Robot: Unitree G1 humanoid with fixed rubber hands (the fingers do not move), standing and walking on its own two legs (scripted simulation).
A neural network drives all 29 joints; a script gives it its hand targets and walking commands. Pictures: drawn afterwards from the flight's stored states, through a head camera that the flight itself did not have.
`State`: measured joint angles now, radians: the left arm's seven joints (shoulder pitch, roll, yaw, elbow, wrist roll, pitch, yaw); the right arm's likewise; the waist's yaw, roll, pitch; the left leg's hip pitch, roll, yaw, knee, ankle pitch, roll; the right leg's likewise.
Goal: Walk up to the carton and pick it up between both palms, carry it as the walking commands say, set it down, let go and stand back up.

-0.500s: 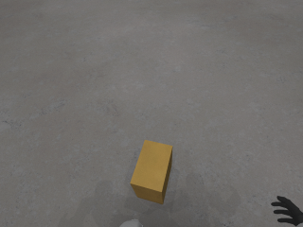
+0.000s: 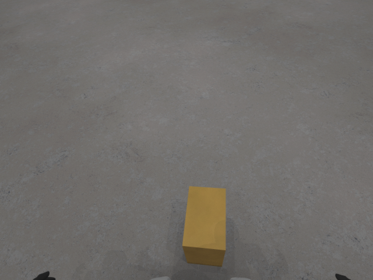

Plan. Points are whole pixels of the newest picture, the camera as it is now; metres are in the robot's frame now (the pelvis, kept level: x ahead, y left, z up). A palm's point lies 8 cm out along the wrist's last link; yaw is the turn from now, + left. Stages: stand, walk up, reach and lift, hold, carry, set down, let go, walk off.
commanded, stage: walk up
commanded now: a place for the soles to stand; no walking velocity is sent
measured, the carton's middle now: (205, 227) +0.43 -0.04 -0.60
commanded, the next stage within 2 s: none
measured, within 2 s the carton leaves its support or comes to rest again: neither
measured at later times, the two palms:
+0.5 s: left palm (60, 274) +0.18 +0.30 -0.09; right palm out of the picture +0.02 -0.36 -0.07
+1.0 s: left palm (77, 258) +0.20 +0.26 -0.06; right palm out of the picture +0.04 -0.35 -0.08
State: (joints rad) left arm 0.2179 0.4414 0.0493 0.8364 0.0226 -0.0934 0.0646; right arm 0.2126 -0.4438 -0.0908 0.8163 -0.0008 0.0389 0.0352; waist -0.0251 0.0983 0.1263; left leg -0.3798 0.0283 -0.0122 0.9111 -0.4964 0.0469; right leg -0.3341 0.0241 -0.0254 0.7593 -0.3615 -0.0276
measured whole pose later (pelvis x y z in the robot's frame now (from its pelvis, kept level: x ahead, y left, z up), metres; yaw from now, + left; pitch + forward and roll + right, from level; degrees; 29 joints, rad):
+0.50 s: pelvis +0.00 +0.00 +0.00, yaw -9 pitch -3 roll -1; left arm 0.14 0.45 0.07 0.84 0.03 0.00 -0.01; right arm 0.20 -0.48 -0.08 0.83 0.01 -0.02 -0.03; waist -0.04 -0.01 0.17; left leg -0.35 0.08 0.03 0.83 -0.54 0.02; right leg -0.34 0.02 0.05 0.77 -0.38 0.01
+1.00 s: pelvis +0.01 -0.02 +0.02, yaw -10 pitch -3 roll +1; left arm 0.05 0.38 0.02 0.95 0.01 0.00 -0.02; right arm 0.12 -0.43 -0.02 1.00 -0.01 -0.04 -0.02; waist -0.02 0.01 0.08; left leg -0.19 0.05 0.00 0.51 -0.26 -0.05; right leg -0.22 0.02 0.07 0.57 -0.29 0.00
